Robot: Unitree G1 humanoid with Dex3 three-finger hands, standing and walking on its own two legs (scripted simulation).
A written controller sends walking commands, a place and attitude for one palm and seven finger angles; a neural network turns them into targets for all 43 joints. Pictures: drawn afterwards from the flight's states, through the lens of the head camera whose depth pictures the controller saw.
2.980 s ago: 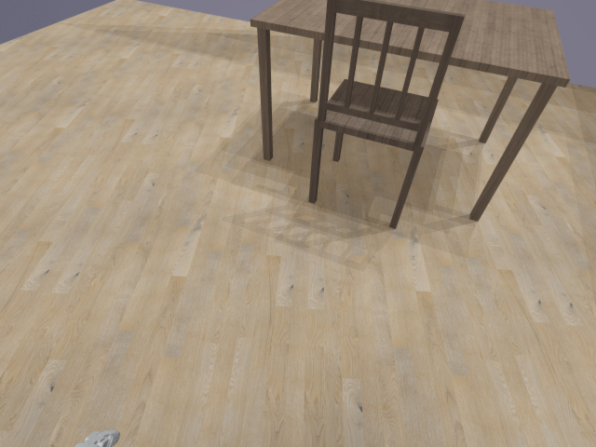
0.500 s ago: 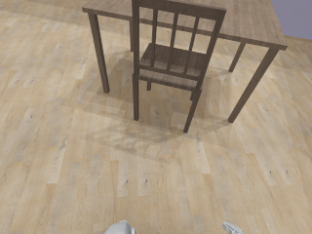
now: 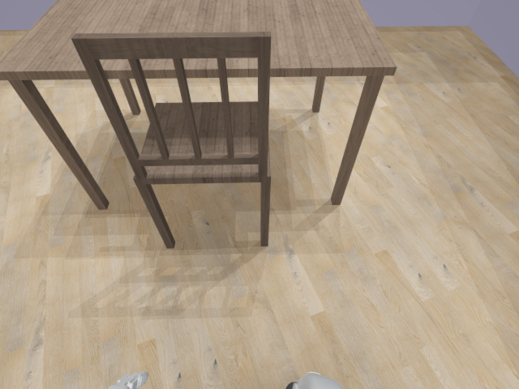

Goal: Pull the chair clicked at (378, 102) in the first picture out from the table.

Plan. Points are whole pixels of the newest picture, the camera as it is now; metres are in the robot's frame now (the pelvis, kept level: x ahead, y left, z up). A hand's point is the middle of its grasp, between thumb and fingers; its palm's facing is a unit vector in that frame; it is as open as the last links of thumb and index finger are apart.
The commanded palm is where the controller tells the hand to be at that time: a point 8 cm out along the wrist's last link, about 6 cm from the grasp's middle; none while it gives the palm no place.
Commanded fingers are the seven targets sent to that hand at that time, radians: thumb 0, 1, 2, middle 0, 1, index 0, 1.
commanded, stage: take the last steps up to it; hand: left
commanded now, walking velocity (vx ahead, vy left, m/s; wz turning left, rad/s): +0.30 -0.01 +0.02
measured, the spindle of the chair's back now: (189, 113) +0.75 +0.20 -0.04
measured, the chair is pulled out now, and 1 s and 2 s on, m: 0.00 0.00 0.00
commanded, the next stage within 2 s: come to a stop and stand still in 0.72 s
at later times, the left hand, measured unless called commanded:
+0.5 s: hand out of the picture +0.15 +0.21 -0.16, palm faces +0.06 -0.99 -0.12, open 7.3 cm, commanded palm none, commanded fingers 0.00 0.90 0.90 -0.20 -0.30 -0.20 -0.30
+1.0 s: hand (185, 271) +0.36 +0.16 -0.15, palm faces +0.04 -0.97 -0.23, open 7.2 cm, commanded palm none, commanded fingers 0.00 0.90 0.90 -0.20 -0.30 -0.20 -0.30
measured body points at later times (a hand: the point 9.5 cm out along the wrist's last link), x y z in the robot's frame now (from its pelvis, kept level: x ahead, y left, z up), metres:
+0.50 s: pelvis +0.16 +0.03 +0.03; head +0.15 +0.07 +0.47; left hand +0.15 +0.26 -0.15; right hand +0.18 -0.20 -0.11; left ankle +0.15 +0.13 -0.71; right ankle +0.11 -0.09 -0.64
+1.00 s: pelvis +0.29 -0.02 +0.02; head +0.31 -0.02 +0.47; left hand +0.36 +0.22 -0.13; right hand +0.28 -0.23 -0.15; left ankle +0.25 +0.10 -0.67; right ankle +0.33 -0.10 -0.71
